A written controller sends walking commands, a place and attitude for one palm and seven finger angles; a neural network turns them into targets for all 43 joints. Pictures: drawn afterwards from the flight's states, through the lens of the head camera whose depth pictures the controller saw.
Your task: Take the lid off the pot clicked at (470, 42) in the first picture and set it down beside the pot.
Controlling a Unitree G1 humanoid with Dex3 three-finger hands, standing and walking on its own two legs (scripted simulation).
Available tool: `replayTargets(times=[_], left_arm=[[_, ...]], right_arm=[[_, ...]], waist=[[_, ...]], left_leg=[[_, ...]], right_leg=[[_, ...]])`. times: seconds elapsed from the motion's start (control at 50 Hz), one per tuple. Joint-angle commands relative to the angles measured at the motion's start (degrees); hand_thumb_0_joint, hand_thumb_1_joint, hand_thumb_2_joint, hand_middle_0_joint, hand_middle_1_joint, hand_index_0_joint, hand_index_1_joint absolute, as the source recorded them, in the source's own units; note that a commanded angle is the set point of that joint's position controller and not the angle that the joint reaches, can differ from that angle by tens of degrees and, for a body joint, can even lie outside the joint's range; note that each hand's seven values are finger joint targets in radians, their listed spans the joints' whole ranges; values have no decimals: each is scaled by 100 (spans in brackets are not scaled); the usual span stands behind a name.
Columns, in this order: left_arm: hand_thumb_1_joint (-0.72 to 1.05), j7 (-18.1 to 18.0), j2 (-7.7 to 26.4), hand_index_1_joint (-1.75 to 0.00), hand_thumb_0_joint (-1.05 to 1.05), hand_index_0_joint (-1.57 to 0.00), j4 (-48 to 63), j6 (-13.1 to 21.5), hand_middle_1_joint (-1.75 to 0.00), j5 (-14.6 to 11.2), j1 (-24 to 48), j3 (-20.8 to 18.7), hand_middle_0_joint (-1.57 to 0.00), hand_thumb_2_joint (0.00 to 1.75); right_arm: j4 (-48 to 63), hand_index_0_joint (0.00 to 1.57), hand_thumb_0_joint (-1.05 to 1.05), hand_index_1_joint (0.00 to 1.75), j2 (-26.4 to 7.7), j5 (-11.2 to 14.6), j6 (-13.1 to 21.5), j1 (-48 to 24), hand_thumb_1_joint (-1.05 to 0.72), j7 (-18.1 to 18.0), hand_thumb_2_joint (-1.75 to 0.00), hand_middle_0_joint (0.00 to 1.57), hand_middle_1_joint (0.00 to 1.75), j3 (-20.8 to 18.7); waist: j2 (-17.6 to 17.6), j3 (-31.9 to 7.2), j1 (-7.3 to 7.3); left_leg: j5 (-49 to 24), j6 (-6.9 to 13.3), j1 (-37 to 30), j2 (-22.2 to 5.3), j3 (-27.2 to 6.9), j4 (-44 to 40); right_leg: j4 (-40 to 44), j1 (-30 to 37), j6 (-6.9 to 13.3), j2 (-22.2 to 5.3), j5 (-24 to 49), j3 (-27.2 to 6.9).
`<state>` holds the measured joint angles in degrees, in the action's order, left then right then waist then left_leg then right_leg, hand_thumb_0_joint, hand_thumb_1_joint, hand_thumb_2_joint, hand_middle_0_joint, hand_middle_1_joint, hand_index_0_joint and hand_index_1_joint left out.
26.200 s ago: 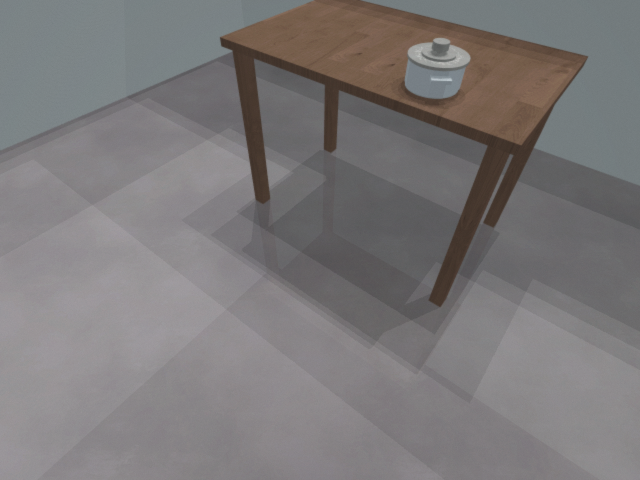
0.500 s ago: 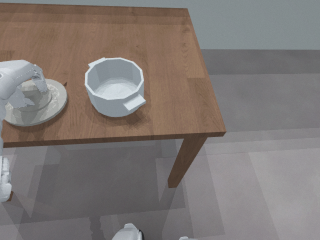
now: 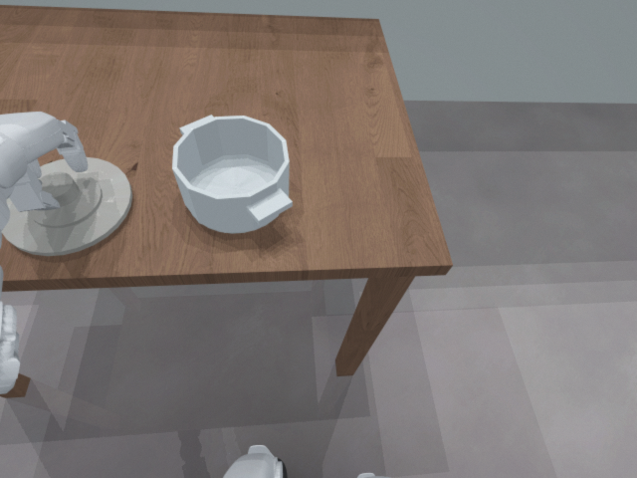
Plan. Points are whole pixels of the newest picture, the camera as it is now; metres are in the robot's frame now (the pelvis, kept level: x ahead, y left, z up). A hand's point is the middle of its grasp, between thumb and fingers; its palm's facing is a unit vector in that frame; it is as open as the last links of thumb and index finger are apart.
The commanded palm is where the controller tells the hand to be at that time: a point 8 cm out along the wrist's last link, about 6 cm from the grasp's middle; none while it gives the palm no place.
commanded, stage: open the fingers wide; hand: left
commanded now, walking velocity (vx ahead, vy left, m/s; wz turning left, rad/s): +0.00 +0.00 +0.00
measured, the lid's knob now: (57, 189) +0.47 +0.33 +0.05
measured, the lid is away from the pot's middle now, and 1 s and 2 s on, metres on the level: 0.23 0.23 0.23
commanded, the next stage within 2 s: raise the empty hand in 0.40 s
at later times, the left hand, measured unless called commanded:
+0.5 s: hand (34, 179) +0.45 +0.33 +0.09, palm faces -0.40 -0.10 -0.91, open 11.1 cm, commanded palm +0.47 +0.33 +0.15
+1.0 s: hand (20, 140) +0.47 +0.33 +0.14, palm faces -0.34 -0.10 -0.93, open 11.1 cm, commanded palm +0.47 +0.32 +0.20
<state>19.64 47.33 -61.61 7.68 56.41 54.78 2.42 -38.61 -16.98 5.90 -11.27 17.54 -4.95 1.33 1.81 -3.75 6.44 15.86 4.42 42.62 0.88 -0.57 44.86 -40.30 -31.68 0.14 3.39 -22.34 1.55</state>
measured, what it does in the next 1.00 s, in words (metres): stands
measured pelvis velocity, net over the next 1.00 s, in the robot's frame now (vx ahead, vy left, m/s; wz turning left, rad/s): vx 0.00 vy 0.01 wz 0.00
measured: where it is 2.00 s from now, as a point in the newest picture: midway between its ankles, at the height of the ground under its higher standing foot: outside the picture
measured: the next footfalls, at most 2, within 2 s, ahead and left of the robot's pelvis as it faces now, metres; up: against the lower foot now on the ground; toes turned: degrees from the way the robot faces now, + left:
none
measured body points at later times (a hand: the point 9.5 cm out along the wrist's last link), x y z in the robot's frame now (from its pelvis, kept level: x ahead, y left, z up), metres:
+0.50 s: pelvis +0.00 +0.01 +0.00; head +0.08 +0.03 +0.44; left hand +0.47 +0.33 +0.14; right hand +0.03 -0.27 -0.11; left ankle +0.06 +0.07 -0.71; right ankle -0.03 -0.13 -0.71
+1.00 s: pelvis +0.00 +0.01 +0.01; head +0.07 +0.03 +0.45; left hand +0.48 +0.33 +0.19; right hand +0.04 -0.27 -0.11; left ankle +0.06 +0.07 -0.71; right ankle -0.03 -0.13 -0.71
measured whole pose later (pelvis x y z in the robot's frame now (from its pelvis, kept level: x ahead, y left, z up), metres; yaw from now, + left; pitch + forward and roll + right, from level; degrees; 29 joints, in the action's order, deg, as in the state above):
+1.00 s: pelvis +0.00 +0.01 +0.01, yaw +0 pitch +12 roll -4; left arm 21.6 46.8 -60.1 5.4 55.7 58.7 2.9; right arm -38.3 -16.4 6.1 -11.8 18.3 -4.7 1.7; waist 2.5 -4.3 6.5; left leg 15.1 5.2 39.0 1.6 0.1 41.9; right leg -37.1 -28.1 -0.4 2.6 -21.2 0.8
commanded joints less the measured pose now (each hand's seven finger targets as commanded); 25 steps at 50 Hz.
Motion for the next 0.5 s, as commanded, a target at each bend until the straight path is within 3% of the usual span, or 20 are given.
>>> replayTargets(times=[0.0,0.02,0.06,0.08,0.12,0.14,0.16,0.18,0.2,0.26,0.28,0.3,0.32,0.36,0.38,0.42,0.46,0.48], left_arm=[[2,-178,2033,-81,0,-44,1278,91,-81,-78,2638,-726,-44,75],[0,-199,2125,-81,0,-42,1231,96,-81,-53,2571,-822,-43,75],[-4,-207,2001,-80,0,-40,1376,105,-80,-59,2655,-748,-40,74],[-5,-185,1813,-79,0,-39,1609,187,-79,-118,2606,-665,-39,73],[-5,-243,1901,-79,0,-38,1186,132,-79,-17,2310,-775,-38,73],[-5,-236,1766,-79,0,-38,1243,102,-79,-39,2339,-655,-38,73],[-5,-247,1691,-79,0,-39,923,56,-79,-47,2118,-644,-39,74],[-6,-211,1647,-79,0,-39,1104,125,-79,-117,2069,-649,-39,74],[-6,-236,1788,-78,0,-39,817,60,-78,-48,1984,-715,-39,74],[-7,-245,1785,-77,0,-40,1044,-2,-77,-21,2314,-599,-40,76],[-7,-206,1577,-77,0,-40,1378,85,-77,-92,2431,-489,-40,76],[-7,-222,1751,-77,0,-40,1481,78,-77,-42,2683,-561,-40,76],[-7,-229,1670,-76,0,-40,1374,77,-76,-32,2587,-520,-40,76],[-7,-236,1769,-77,0,-40,1278,86,-77,-68,2546,-623,-40,76],[-7,-216,1861,-77,0,-40,1431,182,-77,-159,2478,-762,-40,76],[-7,-284,1992,-77,0,-40,1071,118,-77,-48,2446,-811,-40,76],[-7,-330,1706,-77,0,-40,968,41,-77,-2,2443,-564,-40,76],[-7,-300,1428,-77,0,-40,1227,98,-77,-51,2494,-387,-40,76]], right_arm=[[288,20,0,30,-1079,-37,81,550,-90,-89,-90,20,30,-373],[312,20,0,30,-1066,-26,67,579,-90,-98,-90,20,30,-377],[310,20,0,30,-1060,-32,59,575,-90,-83,-90,20,30,-392],[360,20,0,30,-1018,-27,96,531,-90,-83,-90,20,30,-374],[286,20,0,30,-1037,-53,35,605,-90,-41,-90,20,30,-416],[296,20,0,30,-1052,-51,13,585,-90,-18,-90,20,30,-413],[304,20,0,30,-1031,-40,4,603,-90,-1,-90,20,30,-420],[365,20,0,30,-1038,-19,26,580,-90,-12,-90,20,30,-392],[336,20,0,30,-1057,-45,-26,591,-90,8,-90,20,30,-407],[365,20,0,30,-1071,-26,-63,577,-90,27,-90,20,30,-407],[415,20,0,30,-1033,-24,-21,541,-90,-6,-90,20,30,-394],[333,20,0,30,-1068,-47,-52,557,-90,-7,-90,20,30,-433],[360,20,0,30,-1043,-42,-44,589,-90,-5,-90,20,30,-435],[339,20,0,30,-1062,-43,-17,599,-90,-27,-90,20,30,-427],[382,20,0,30,-1044,-23,27,574,-90,-68,-90,20,30,-390],[324,20,0,30,-1067,-37,-15,594,-90,-60,-90,20,30,-394],[308,20,0,30,-1060,-30,-15,582,-90,-31,-90,20,30,-395],[359,20,0,30,-1030,-21,29,562,-90,-34,-90,20,30,-387]], waist=[[836,-2639,-9],[745,-2722,-12],[860,-2710,-5],[1056,-2805,-66],[969,-2566,-35],[960,-2473,-15],[695,-2271,3],[738,-2356,-71],[651,-2285,-44],[679,-2261,-2],[771,-2442,-22],[911,-2583,20],[943,-2492,31],[750,-2428,40],[739,-2539,-36],[738,-2374,-3],[733,-2128,34],[850,-2249,-5]], left_leg=[[-1598,-9,-3402,-53,-334,-301],[-1681,-2,-3401,-35,-363,-272],[-1820,-23,-3480,-48,-375,-270],[-2304,-48,-3720,-79,-378,-251],[-2209,-83,-3642,-81,-432,-221],[-2109,-95,-3573,-95,-436,-269],[-1888,-65,-3383,-64,-401,-286],[-2150,-74,-3425,-75,-376,-311],[-1873,-80,-3312,-67,-376,-322],[-1566,-52,-3216,-42,-371,-368],[-1918,-43,-3478,-71,-387,-358],[-1840,-73,-3697,-126,-457,-359],[-1745,-70,-3713,-99,-510,-360],[-1394,-46,-3579,-103,-525,-418],[-1673,-33,-3645,-114,-507,-428],[-1413,-57,-3417,-81,-508,-430],[-1116,-70,-3301,-93,-518,-497],[-1425,-91,-3505,-122,-538,-513]], right_leg=[[538,-814,252,177,1176,68],[527,-769,257,178,1238,74],[536,-847,258,186,1260,92],[493,-943,273,196,1344,127],[530,-1099,274,222,1217,129],[530,-1131,279,223,1170,146],[561,-1109,271,236,1109,149],[516,-1031,287,221,1219,168],[527,-1034,269,226,1105,139],[574,-984,284,214,1063,120],[538,-1025,290,209,1136,144],[563,-1109,265,208,1029,114],[596,-1195,278,218,928,127],[612,-1147,274,211,824,137],[571,-1052,285,204,945,156],[571,-1070,287,200,879,135],[604,-1221,296,198,728,146],[565,-1279,308,196,769,177]])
